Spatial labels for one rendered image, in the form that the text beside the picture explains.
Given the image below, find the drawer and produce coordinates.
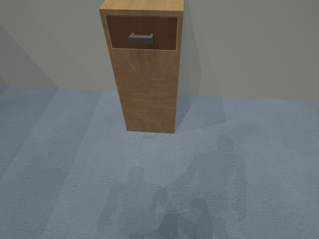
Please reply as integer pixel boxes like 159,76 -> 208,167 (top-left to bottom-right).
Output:
106,15 -> 177,50

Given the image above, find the handle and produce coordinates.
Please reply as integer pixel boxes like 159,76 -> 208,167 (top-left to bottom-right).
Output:
129,33 -> 153,44

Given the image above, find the cabinet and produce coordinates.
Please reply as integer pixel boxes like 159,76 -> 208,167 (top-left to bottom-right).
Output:
99,0 -> 184,134

